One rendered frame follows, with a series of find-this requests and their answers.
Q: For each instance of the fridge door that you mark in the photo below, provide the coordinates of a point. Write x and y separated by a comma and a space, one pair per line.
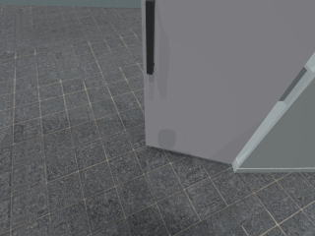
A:
220, 68

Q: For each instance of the handle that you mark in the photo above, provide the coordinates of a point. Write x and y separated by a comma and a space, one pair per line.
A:
150, 35

